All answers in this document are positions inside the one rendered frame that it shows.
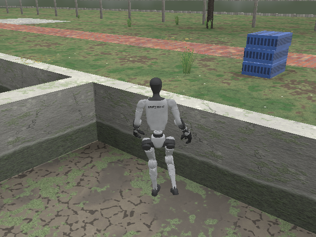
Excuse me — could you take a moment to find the left robot forearm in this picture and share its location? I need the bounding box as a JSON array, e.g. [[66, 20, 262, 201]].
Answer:
[[133, 119, 140, 133]]

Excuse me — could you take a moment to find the robot right upper arm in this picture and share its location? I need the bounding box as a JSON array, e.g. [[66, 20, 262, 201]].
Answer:
[[167, 99, 182, 126]]

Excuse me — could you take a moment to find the right robot forearm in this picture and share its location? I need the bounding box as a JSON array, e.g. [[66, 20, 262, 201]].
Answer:
[[178, 118, 190, 136]]

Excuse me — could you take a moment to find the robot right foot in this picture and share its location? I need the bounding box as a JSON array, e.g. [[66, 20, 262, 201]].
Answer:
[[170, 187, 179, 195]]

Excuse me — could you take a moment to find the robot left upper arm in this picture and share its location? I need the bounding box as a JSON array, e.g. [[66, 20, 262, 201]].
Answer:
[[134, 99, 146, 126]]

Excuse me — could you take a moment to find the left robot hand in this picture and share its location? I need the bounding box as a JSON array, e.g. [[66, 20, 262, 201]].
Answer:
[[133, 130, 145, 138]]

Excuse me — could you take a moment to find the robot left thigh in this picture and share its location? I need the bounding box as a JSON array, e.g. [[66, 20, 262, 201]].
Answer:
[[142, 138, 157, 169]]

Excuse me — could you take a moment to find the right robot hand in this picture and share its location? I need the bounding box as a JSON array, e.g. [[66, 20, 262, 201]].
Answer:
[[181, 132, 192, 144]]

